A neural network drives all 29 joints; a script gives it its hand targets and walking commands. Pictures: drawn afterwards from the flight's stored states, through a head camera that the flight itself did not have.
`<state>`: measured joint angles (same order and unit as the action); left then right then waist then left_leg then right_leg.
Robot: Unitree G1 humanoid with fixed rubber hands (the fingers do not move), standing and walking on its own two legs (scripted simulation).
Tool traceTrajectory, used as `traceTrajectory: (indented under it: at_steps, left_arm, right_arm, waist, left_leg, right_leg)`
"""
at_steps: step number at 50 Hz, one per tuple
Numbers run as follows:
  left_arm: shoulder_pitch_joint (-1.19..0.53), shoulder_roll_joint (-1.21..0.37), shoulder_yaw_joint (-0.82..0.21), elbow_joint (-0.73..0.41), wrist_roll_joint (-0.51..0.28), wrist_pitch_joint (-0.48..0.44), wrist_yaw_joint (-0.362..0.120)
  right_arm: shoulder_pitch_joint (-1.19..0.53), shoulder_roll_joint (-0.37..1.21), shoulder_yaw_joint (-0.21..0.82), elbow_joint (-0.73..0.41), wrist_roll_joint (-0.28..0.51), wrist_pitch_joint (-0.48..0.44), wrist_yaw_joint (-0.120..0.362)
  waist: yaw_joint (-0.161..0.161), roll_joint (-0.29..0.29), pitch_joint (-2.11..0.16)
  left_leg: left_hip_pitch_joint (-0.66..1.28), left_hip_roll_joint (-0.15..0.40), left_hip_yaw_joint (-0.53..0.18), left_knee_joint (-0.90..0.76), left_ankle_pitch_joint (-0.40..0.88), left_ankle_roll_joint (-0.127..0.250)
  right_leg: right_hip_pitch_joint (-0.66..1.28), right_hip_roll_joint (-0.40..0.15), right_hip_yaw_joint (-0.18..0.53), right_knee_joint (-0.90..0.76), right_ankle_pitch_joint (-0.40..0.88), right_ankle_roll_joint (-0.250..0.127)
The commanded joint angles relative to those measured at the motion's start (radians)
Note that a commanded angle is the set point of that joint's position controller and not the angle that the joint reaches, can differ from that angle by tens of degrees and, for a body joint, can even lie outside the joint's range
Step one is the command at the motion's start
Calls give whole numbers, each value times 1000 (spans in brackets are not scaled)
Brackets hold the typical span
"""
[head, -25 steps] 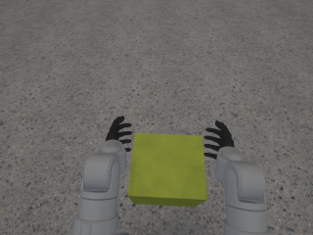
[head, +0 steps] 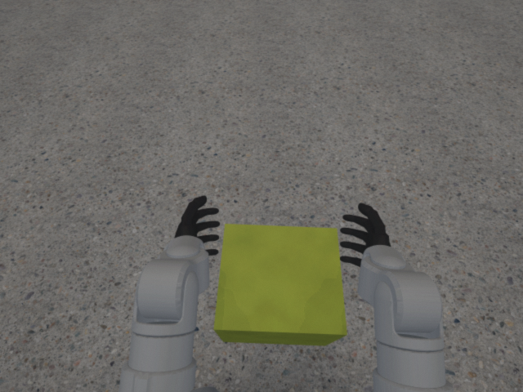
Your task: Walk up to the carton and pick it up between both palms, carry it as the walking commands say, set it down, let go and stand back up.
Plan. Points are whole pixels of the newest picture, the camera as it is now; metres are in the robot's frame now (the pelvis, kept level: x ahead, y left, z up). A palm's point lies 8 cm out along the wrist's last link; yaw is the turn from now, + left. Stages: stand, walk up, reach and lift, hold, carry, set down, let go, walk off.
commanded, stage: carry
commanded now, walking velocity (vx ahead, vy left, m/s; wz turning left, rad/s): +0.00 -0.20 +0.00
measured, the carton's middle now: (277, 287) +0.28 -0.01 -0.01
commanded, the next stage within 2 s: none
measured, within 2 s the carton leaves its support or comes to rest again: neither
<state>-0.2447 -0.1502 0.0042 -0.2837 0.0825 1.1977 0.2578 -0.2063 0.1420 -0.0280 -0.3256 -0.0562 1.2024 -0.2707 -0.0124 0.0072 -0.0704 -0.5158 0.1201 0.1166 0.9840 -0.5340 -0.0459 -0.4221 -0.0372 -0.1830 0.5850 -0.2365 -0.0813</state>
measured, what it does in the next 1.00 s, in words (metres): steps to the right: left foot, then right foot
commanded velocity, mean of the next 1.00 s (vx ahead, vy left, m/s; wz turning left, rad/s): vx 0.00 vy -0.20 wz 0.00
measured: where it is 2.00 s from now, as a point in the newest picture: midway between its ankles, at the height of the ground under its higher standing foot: outside the picture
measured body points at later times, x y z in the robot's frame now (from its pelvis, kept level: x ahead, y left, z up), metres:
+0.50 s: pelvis -0.05 -0.14 +0.00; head -0.05 -0.14 +0.45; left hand +0.25 -0.01 +0.10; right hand +0.25 -0.27 +0.09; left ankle -0.04 +0.04 -0.72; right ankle -0.02 -0.25 -0.73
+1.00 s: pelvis -0.11 -0.27 +0.01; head -0.10 -0.27 +0.46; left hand +0.19 -0.13 +0.10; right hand +0.20 -0.40 +0.10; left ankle -0.11 -0.12 -0.73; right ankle -0.09 -0.41 -0.71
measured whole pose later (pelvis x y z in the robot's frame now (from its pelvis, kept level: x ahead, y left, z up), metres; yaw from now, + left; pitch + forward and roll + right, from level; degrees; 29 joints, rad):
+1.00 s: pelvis -0.11 -0.27 +0.01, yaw +0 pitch +4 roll -2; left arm -0.24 -0.15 0.03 -0.32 0.06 1.19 0.27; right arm -0.26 0.15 -0.03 -0.29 -0.08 1.18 -0.26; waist 0.02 0.02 -0.06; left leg -0.34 0.18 0.13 0.56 -0.27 -0.06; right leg -0.42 -0.04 -0.09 0.68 -0.39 0.03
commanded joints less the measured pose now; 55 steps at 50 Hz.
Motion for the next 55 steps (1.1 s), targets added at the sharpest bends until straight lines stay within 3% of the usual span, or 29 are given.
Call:
traceTrajectory:
  at_steps: [1,7,8,9,10,11,13,15,17,20,22,23,24,25,27,29,36,37,38,39,40,41,43,45,48,50,52,54,55]
  left_arm:
    - [-247,-1002,-409,-93,-276,-27,-203]
    - [-249,-998,-420,-69,-289,-23,-199]
    - [-247,-992,-419,-56,-287,-21,-198]
    - [-249,-988,-418,-42,-278,-17,-197]
    - [-326,-1008,-465,-108,-302,-14,-205]
    - [-356,-1008,-465,-114,-301,-21,-209]
    - [-354,-1015,-475,-118,-321,-24,-216]
    - [-340,-1021,-486,-125,-336,-26,-216]
    - [-319,-1003,-481,-120,-331,-24,-208]
    - [-275,-967,-463,-100,-321,-15,-199]
    - [-261,-951,-451,-88,-315,-6,-197]
    - [-263,-944,-443,-80,-308,0,-198]
    - [-264,-931,-430,-72,-298,-2,-200]
    - [-258,-954,-421,-68,-299,-9,-197]
    - [-255,-989,-411,-88,-296,-17,-203]
    - [-247,-1009,-398,-88,-275,-25,-203]
    - [-245,-1018,-424,-80,-288,-31,-203]
    - [-240,-1012,-426,-68,-288,-27,-201]
    - [-246,-1003,-426,-56,-283,-24,-200]
    - [-266,-1010,-439,-70,-285,-19,-205]
    - [-344,-1009,-470,-114,-302,-19,-211]
    - [-365,-1015,-475,-121,-308,-25,-215]
    - [-368,-1030,-491,-131,-335,-27,-220]
    - [-345,-1031,-494,-135,-343,-27,-216]
    - [-293,-992,-475,-109,-327,-20,-203]
    - [-275,-975,-464,-98,-324,-14,-198]
    - [-271,-958,-450,-83,-313,-2,-197]
    - [-272,-961,-429,-63,-301,-7,-196]
    - [-267,-988,-427,-73,-307,-11,-199]
  right_arm:
    - [-351,997,520,-92,330,-31,222]
    - [-322,972,476,-63,297,-33,211]
    - [-323,970,465,-49,291,-32,213]
    - [-325,964,447,-30,284,-31,216]
    - [-296,980,425,-4,268,-46,218]
    - [-320,996,448,-27,278,-48,221]
    - [-329,1009,466,-53,281,-50,222]
    - [-336,1002,450,-75,281,-53,218]
    - [-335,974,432,-92,279,-50,211]
    - [-291,938,419,-66,264,-37,202]
    - [-268,924,414,-44,256,-29,199]
    - [-253,919,415,-31,251,-27,197]
    - [-271,916,434,-52,247,-24,195]
    - [-334,929,468,-88,276,-18,204]
    - [-382,976,509,-91,320,-21,218]
    - [-395,1001,523,-97,341,-30,227]
    - [-334,989,484,-72,306,-38,217]
    - [-326,987,474,-57,297,-35,218]
    - [-332,982,456,-38,290,-33,222]
    - [-319,975,437,-12,273,-38,223]
    - [-314,992,437,-6,270,-46,223]
    - [-325,1008,449,-22,273,-46,226]
    - [-333,1021,453,-42,274,-49,226]
    - [-340,1008,433,-67,276,-52,220]
    - [-303,961,410,-58,262,-41,210]
    - [-288,946,406,-40,257,-32,205]
    - [-262,931,403,-13,248,-26,203]
    - [-323,937,447,-56,264,-17,209]
    - [-363,963,474,-67,292,-16,216]
  waist:
    - [22,-137,-271]
    - [19,-126,-320]
    - [12,-73,-319]
    - [7,65,-292]
    - [-13,327,-228]
    - [-13,269,-195]
    - [0,62,-184]
    - [9,114,-204]
    - [3,179,-225]
    - [1,228,-255]
    - [0,188,-277]
    - [-9,123,-289]
    - [0,-135,-285]
    - [23,-315,-272]
    - [32,-201,-267]
    - [26,-158,-269]
    - [22,-142,-333]
    - [13,-112,-332]
    - [12,-29,-314]
    - [-6,214,-268]
    - [-19,324,-212]
    - [-13,204,-185]
    - [5,77,-183]
    - [6,141,-208]
    - [-5,223,-246]
    - [3,230,-263]
    - [-8,143,-291]
    - [9,-279,-279]
    - [29,-288,-273]
  left_leg:
    - [-57,-30,22,79,9,9]
    - [194,-67,53,-425,149,61]
    - [310,-17,9,-573,246,69]
    - [446,131,-178,-644,230,99]
    - [406,360,-442,-681,376,198]
    - [384,430,-467,-709,511,260]
    - [364,355,-311,-662,546,231]
    - [408,256,-156,-585,760,151]
    - [420,226,-111,-545,901,130]
    - [412,198,-86,-497,828,105]
    - [340,149,-45,-434,664,59]
    - [258,124,-28,-373,551,28]
    - [48,41,35,-264,203,-8]
    - [-55,-18,66,-115,-87,-26]
    - [-62,-32,-18,141,-127,-3]
    - [-59,-19,-11,166,-29,0]
    - [172,-70,38,-354,88,55]
    - [267,-53,38,-519,188,64]
    - [401,31,-60,-604,227,75]
    - [453,283,-346,-658,266,147]
    - [394,430,-492,-700,443,245]
    - [360,425,-444,-704,521,270]
    - [364,327,-264,-642,589,200]
    - [408,240,-128,-563,824,133]
    - [424,216,-100,-518,913,111]
    - [395,182,-70,-467,782,78]
    - [287,131,-37,-386,584,26]
    - [-17,-5,72,-180,-12,-38]
    - [-52,-30,31,11,-172,-28]
  right_leg:
    - [252,-206,193,-163,269,-106]
    - [237,-195,226,-170,230,-97]
    - [162,-167,194,-131,152,-55]
    - [-26,-113,159,-28,48,-3]
    - [-178,-33,90,116,-149,72]
    - [-215,-14,148,307,-246,87]
    - [-207,-37,212,416,-205,99]
    - [-166,-25,149,313,-163,110]
    - [-110,13,79,223,-180,117]
    - [-12,39,22,3,-167,117]
    - [145,30,-5,-190,-47,106]
    - [245,-38,56,-231,49,95]
    - [338,-200,257,-234,262,33]
    - [333,-294,358,-224,398,-71]
    - [272,-282,284,-197,389,-138]
    - [238,-228,210,-173,272,-125]
    - [252,-203,246,-188,229,-113]
    - [212,-183,221,-175,178,-79]
    - [77,-142,191,-115,82,-30]
    - [-128,-67,117,27,-29,56]
    - [-204,-18,111,230,-234,99]
    - [-209,-24,182,375,-240,97]
    - [-197,-49,205,390,-187,105]
    - [-138,-15,125,276,-160,117]
    - [-51,31,47,120,-193,124]
    - [50,47,-3,-92,-121,118]
    - [225,-17,35,-228,17,101]
    - [324,-285,333,-208,416,-49]
    - [317,-310,357,-207,511,-120]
